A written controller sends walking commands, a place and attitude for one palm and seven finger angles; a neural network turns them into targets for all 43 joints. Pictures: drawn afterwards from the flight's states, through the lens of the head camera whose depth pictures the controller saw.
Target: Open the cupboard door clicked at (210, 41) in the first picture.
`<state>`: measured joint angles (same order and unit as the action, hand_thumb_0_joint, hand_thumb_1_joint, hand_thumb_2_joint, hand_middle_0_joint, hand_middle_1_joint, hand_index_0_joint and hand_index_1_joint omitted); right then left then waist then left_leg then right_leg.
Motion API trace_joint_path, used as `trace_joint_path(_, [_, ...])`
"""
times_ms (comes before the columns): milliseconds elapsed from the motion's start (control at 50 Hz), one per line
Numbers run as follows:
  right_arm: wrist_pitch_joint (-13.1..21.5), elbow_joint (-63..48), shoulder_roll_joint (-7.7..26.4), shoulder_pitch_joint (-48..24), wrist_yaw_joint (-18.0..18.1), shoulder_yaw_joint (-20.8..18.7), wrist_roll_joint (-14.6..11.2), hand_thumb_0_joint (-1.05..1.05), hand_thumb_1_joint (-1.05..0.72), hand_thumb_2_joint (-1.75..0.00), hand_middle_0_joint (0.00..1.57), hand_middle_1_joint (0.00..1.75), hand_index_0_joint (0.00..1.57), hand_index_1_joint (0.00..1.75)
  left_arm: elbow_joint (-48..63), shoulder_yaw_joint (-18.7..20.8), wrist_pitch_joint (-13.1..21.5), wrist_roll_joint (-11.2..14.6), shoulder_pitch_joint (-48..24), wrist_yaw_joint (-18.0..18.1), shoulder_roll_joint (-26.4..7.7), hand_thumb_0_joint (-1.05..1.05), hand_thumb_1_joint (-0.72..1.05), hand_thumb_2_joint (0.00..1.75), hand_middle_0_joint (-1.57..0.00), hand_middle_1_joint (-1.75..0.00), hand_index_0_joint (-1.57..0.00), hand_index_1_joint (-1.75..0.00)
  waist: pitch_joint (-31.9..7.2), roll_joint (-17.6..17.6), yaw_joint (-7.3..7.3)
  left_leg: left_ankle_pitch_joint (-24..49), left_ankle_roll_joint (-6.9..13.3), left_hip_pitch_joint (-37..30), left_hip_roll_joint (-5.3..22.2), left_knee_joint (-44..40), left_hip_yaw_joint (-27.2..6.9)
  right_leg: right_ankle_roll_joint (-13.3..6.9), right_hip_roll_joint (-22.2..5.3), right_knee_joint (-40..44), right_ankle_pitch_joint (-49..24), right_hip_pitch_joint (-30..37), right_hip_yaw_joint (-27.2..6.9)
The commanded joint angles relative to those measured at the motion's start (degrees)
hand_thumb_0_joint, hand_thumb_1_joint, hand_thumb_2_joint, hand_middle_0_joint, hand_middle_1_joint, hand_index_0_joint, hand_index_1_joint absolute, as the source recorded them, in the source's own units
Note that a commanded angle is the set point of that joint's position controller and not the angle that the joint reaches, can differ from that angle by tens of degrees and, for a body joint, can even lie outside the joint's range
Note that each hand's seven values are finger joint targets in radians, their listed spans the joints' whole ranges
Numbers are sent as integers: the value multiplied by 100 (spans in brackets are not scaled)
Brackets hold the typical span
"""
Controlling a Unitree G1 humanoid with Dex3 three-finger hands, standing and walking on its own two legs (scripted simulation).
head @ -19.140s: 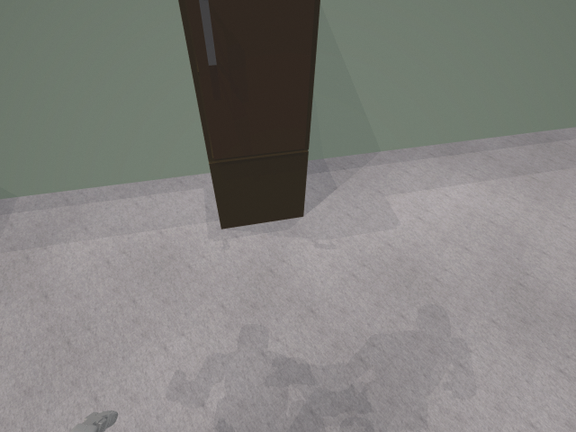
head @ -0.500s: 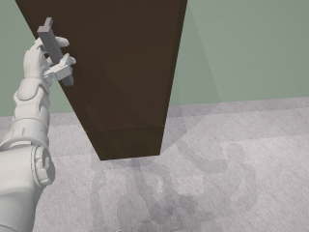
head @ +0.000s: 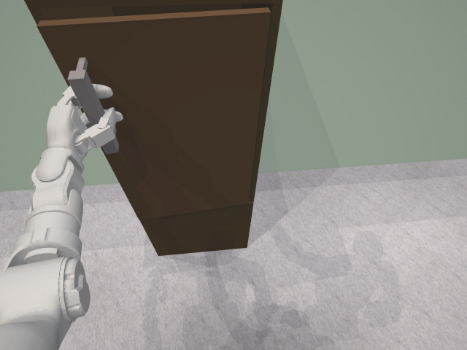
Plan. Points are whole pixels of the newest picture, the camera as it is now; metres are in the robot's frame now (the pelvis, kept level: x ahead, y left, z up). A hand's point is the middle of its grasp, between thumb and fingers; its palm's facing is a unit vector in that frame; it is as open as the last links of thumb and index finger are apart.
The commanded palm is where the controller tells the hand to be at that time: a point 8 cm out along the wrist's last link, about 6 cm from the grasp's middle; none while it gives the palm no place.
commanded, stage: pull the door open along its arc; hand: left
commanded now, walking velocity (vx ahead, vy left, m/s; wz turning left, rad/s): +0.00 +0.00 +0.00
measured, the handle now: (98, 108) +0.51 +0.22 +0.13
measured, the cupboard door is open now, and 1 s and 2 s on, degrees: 4 46 48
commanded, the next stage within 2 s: open thumb and fingers to let go in 0.64 s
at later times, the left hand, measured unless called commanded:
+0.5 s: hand (164, 202) +0.30 +0.08 +0.14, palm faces +0.32 -0.94 +0.10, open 6.6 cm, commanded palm +0.23 +0.15 +0.13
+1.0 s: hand (188, 215) +0.29 +0.05 +0.13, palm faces +0.42 -0.91 +0.00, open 7.5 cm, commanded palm +0.24 +0.09 +0.13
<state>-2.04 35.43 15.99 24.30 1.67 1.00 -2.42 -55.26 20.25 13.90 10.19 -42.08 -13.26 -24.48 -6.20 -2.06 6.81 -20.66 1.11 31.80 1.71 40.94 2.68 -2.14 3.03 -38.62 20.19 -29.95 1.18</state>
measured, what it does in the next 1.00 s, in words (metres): stands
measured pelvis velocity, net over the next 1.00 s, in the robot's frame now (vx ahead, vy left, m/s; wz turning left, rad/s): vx -0.01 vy -0.04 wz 0.09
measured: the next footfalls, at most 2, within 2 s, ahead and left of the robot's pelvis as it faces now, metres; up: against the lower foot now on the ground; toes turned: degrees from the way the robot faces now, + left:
none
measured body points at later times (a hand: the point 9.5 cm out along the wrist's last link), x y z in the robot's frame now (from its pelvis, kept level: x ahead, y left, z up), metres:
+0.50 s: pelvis +0.01 -0.01 +0.01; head -0.02 -0.03 +0.46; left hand +0.28 +0.13 +0.14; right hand +0.22 -0.20 -0.06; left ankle -0.01 +0.11 -0.72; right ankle -0.02 -0.10 -0.72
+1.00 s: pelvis -0.01 -0.04 +0.01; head -0.03 -0.07 +0.46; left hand +0.26 +0.10 +0.14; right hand +0.18 -0.24 -0.09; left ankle -0.01 +0.11 -0.72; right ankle -0.02 -0.10 -0.72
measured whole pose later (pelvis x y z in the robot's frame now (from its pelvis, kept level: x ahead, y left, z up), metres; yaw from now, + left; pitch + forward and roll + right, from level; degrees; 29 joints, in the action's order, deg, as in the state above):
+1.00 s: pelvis -0.01 -0.04 +0.01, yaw +5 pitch -1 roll +1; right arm -7.1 35.9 11.1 9.1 0.7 0.9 1.5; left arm 5.0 -12.1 -9.1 -0.8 0.8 31.3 6.0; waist -2.3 -3.1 -0.3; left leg -16.7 -1.6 14.9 0.5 33.0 -2.4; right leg -5.0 2.3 -33.6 20.0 -12.6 6.1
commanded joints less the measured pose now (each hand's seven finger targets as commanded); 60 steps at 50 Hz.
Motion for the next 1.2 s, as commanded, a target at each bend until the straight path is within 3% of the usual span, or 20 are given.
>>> trace_joint_path(0, [245, -905, 783, -118, 6, -325, -65, 0, -90, -90, 20, 30, 20, 30, 2231, 13, 135, 268, -878, -100, -1005, 0, 90, 90, -40, -135, -40, -135, -2162, -19, -496, 2661, 190, -1412, -171, -290, -173, 112, -65, 319, -3271, 1462, -52])
trace_joint_path(120, [391, -1189, 627, -652, -84, -320, -124, 0, -90, -90, 20, 30, 20, 30, 4045, -383, -290, 450, 979, 102, -191, 0, 90, 90, -40, -135, -40, -135, -1817, 133, -712, 3084, 158, -1745, -125, -462, -176, 125, -100, 400, -3436, 1625, 48])
trace_joint_path(140, [474, -1228, 429, -946, -121, -301, -122, 0, -90, -90, 20, 30, 20, 30, 4589, 234, -448, 720, 921, 919, 20, 0, 90, 90, -40, -135, -40, -135, -1731, 91, -1144, 2995, 109, -1571, -178, -478, -149, 118, -77, 496, -3152, 1646, 129])
trace_joint_path(160, [550, -1217, 389, -1063, -176, -275, -79, 0, -90, -90, 20, 30, 20, 30, 4893, -288, -586, 632, 1294, 1339, 696, 0, 90, 90, -40, -135, -40, -135, -1583, 91, -970, 2857, 62, -1647, -174, -559, -131, 125, -80, 505, -3094, 1633, 164])
trace_joint_path(200, [589, -1178, 382, -1188, -250, -273, -44, 0, -90, -90, 20, 30, 20, 30, 5352, -600, -786, 463, 1950, 1835, 1113, 0, 90, 90, -40, -135, -40, -135, -1314, 302, -930, 2752, 8, -1664, -124, -640, -166, 125, -94, 519, -2926, 1564, 233])
trace_joint_path(240, [536, -1172, 363, -1369, -267, -263, 31, 0, -90, -90, 20, 30, 20, 30, 5896, -744, -942, 197, 2337, 2359, 1218, 0, 90, 90, -40, -135, -40, -135, -1209, 531, -941, 2655, 2, -1661, -105, -679, -177, 124, -130, 533, -2816, 1683, 228])
trace_joint_path(300, [388, -1233, 230, -1681, -284, -219, 140, 0, -90, -90, 20, 30, 20, 30, 6681, -1337, -1326, -241, 2558, 3043, 1799, 0, 90, 90, -40, -135, -40, -135, -1163, 339, -903, 2444, -29, -1810, -110, -747, -181, 106, -197, 559, -2597, 1718, 203])
trace_joint_path(340, [256, -1256, 180, -1820, -252, -195, 224, 0, -90, -90, 20, 30, 20, 30, 7025, -1457, -1593, -484, 2895, 3461, 1877, 0, 90, 90, -40, -135, -40, -135, -1111, 532, -906, 2307, -22, -1833, -112, -773, -202, 103, -232, 668, -2557, 1886, 162])
trace_joint_path(400, [28, -1368, 12, -2102, -283, -134, 276, 0, -90, -90, 20, 30, 20, 30, 7753, -1988, -1973, -785, 3751, 3905, 2377, 0, 90, 90, -40, -135, -40, -135, -1110, 322, -1001, 2322, -49, -1904, -143, -846, -152, 58, -312, 740, -2731, 2181, 125])
trace_joint_path(460, [-195, -1369, -49, -2296, -314, -96, 334, 0, -90, -90, 20, 30, 20, 30, 7992, -2279, -2272, -1071, 4282, 4239, 2528, 0, 90, 90, -40, -135, -40, -135, -790, 547, -991, 2256, -47, -1863, -136, -855, -203, 68, -382, 884, -2936, 2273, 65])
trace_joint_path(520, [-372, -1409, -134, -2490, -353, -67, 368, 0, -90, -90, 20, 30, 20, 30, 8274, -2680, -2430, -1276, 4928, 4354, 2804, 0, 90, 90, -40, -135, -40, -135, -611, 483, -1029, 2213, -53, -1854, -180, -794, -198, 69, -424, 932, -3151, 2314, -12])
trace_joint_path(540, [-419, -1370, -144, -2518, -352, -63, 370, 0, -90, -90, 20, 30, 20, 30, 8205, -2655, -2439, -1311, 5057, 4382, 2762, 0, 90, 90, -40, -135, -40, -135, -509, 680, -1018, 2176, -44, -1830, -179, -775, -220, 70, -424, 1008, -3137, 2308, -39])
trace_joint_path(640, [-459, -1244, -197, -2791, -264, -2, 388, 0, -90, -90, 20, 30, 20, 30, 8015, -3058, -2436, -1274, 4090, 4547, 3132, 0, 90, 90, -40, -135, -40, -135, -125, 742, -819, 1664, -9, -1902, -256, -674, -300, 156, -526, 1338, -2536, 1933, -220])
trace_joint_path(700, [-366, -1137, -175, -2842, -254, -8, 417, 0, -90, -90, 20, 30, 20, 30, 7724, -3465, -2404, -1292, 3478, 4645, 3562, 0, 90, 90, -40, -135, -40, -135, -148, 632, -711, 1504, -6, -1952, -299, -592, -366, 196, -615, 1362, -2321, 1759, -261])
trace_joint_path(720, [-342, -1040, -158, -2780, -217, 6, 409, 0, -90, -90, 20, 30, 20, 30, 7560, -3278, -2352, -1305, 2873, 4704, 3323, 0, 90, 90, -40, -135, -40, -135, -121, 762, -609, 1408, 4, -1907, -323, -587, -406, 228, -647, 1404, -2181, 1686, -301])
trace_joint_path(780, [-287, -998, -180, -2738, -152, -46, 420, 0, -90, -90, 20, 30, 20, 30, 7418, -3231, -2229, -1339, 2946, 4687, 3259, 0, 69, 81, -38, -133, -38, -133, -436, 705, -748, 1390, 3, -1960, -353, -634, -411, 219, -693, 1430, -2102, 1900, -404])
trace_joint_path(840, [-254, -994, -174, -2603, -120, -68, 400, 0, -90, -90, 20, 30, 20, 30, 7345, -3273, -2098, -1301, 3022, 4533, 3258, 0, 48, 72, -37, -130, -37, -130, -743, 965, -770, 1514, 15, -1974, -350, -700, -415, 268, -696, 1336, -2554, 2132, -364])
trace_joint_path(880, [-219, -1010, -181, -2582, -95, -87, 392, 0, -90, -90, 20, 30, 20, 30, 7434, -3329, -1979, -1256, 2882, 4467, 3322, 0, 34, 66, -36, -129, -36, -129, -797, 892, -772, 1545, 16, -2012, -343, -750, -413, 267, -689, 1285, -2619, 2187, -343])
trace_joint_path(1120, [-33, -981, -193, -2566, -92, -92, 407, 0, -90, -90, 20, 30, 20, 30, 7186, -3328, -1690, -1288, 2541, 4515, 3329, 0, -50, 30, -30, -120, -30, -120, -434, 791, -769, 1258, 25, -2028, -335, -763, -390, 225, -665, 1532, -1630, 1843, -359])
trace_joint_path(1180, [-24, -969, -203, -2599, -90, -98, 411, 0, -90, -90, 20, 30, 20, 30, 7196, -3303, -1660, -1287, 2469, 4563, 3313, 0, -50, 30, -29, -115, -29, -115, -465, 824, -794, 1305, 31, -2080, -320, -796, -392, 187, -635, 1528, -1534, 1863, -312])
